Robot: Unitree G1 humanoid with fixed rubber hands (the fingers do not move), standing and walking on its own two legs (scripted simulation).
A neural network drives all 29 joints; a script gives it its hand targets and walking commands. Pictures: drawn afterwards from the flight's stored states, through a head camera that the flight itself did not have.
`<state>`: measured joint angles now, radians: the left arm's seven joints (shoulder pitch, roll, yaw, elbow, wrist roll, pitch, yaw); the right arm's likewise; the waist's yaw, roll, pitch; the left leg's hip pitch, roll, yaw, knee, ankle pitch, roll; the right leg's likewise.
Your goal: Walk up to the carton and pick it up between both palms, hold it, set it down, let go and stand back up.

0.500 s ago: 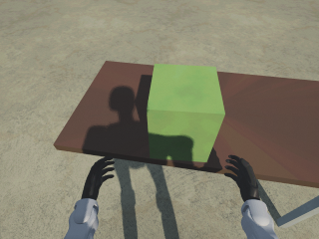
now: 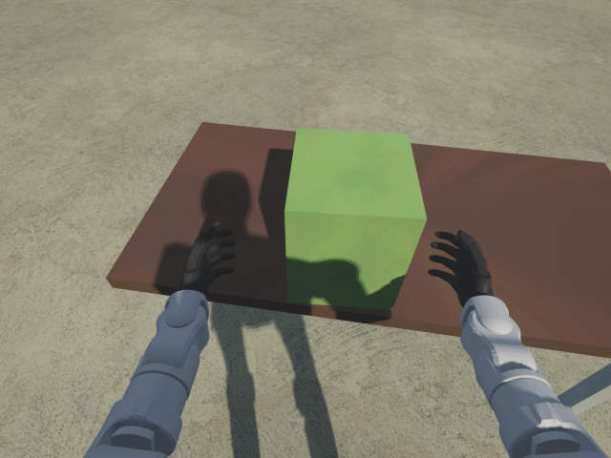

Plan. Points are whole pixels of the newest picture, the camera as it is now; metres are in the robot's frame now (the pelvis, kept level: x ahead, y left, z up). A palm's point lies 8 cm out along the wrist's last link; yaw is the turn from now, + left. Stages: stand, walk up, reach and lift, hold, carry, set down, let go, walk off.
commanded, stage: reach and lift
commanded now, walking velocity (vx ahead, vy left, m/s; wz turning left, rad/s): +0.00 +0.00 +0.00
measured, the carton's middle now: (345, 221) +0.52 -0.05 -0.02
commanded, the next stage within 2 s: none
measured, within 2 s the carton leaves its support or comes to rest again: neither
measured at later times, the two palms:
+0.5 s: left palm (196, 225) +0.41 +0.18 +0.08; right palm (469, 227) +0.40 -0.20 +0.09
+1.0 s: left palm (199, 178) +0.46 +0.18 +0.13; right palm (468, 183) +0.45 -0.20 +0.13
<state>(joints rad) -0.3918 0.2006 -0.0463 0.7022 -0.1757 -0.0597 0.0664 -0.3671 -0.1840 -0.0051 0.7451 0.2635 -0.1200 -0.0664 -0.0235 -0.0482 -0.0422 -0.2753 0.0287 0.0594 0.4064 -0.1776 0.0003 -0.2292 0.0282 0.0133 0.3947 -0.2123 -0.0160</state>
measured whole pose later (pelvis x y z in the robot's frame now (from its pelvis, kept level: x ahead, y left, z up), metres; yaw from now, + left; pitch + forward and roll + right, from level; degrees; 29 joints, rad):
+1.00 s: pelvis +0.01 -0.01 +0.00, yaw +0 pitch +13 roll -1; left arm -1.00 0.29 0.02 1.06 -0.20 0.16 0.08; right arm -0.94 -0.27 0.01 1.04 0.33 0.10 -0.14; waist -0.04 -0.03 -0.15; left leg -0.49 0.05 0.02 0.43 -0.17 -0.02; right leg -0.42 0.05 -0.01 0.39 -0.19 -0.03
